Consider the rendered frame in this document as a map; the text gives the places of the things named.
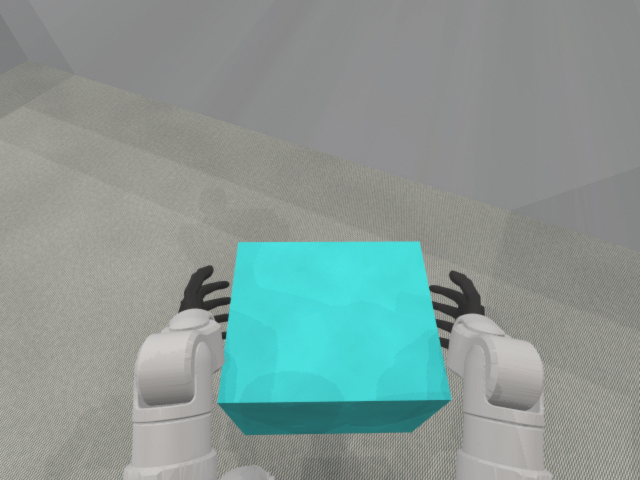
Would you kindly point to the left robot hand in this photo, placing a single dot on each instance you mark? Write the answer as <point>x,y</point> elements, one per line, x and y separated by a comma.
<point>194,294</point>

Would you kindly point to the right robot forearm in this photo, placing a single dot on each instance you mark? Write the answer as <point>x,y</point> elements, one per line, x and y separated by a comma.
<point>503,398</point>

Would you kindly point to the carton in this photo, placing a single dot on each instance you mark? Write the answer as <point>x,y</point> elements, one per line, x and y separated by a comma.
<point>331,338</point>

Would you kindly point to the left robot forearm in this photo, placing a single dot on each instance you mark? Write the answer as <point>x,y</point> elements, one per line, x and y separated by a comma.
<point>173,398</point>

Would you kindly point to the right robot hand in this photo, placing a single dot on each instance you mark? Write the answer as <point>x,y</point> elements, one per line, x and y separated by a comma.
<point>468,303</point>

